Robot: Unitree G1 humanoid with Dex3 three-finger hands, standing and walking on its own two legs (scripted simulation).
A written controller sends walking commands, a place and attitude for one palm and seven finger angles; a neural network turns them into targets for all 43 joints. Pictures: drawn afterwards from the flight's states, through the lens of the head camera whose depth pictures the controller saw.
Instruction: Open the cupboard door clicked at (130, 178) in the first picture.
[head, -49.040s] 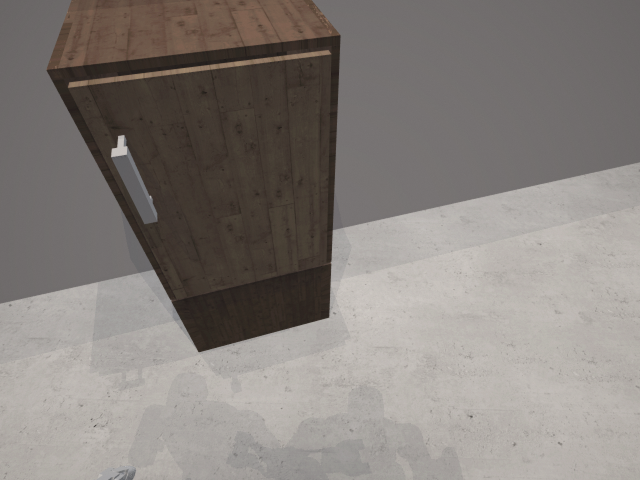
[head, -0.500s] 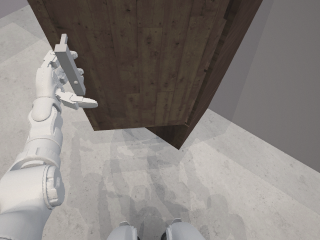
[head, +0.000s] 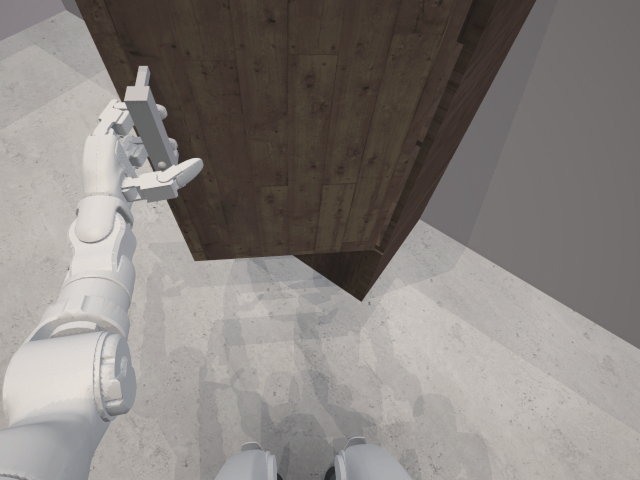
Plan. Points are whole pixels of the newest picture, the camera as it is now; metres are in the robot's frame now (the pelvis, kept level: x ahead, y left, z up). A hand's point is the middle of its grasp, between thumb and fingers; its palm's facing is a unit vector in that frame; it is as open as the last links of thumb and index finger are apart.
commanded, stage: close the thumb around the handle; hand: left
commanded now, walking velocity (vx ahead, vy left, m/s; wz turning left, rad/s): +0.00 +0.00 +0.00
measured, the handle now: (159, 131) +0.55 +0.18 +0.07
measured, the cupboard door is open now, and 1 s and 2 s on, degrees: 42 60 82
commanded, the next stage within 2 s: pull the door open along its arc in 0.30 s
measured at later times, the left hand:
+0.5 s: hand (167, 166) +0.49 +0.16 +0.08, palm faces +0.06 -1.00 -0.01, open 6.6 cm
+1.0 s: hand (200, 241) +0.38 +0.12 +0.08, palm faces +0.28 -0.95 +0.11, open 6.6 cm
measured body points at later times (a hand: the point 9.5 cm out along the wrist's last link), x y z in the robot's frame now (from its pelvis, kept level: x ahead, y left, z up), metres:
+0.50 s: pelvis +0.00 +0.00 +0.00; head +0.10 +0.01 +0.44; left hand +0.48 +0.22 +0.08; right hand +0.02 -0.26 -0.11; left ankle +0.00 +0.07 -0.67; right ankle +0.00 -0.10 -0.67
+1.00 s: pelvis +0.01 -0.01 +0.01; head +0.06 -0.01 +0.46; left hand +0.36 +0.17 +0.07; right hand +0.14 -0.25 -0.09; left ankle +0.00 +0.07 -0.67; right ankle +0.00 -0.10 -0.67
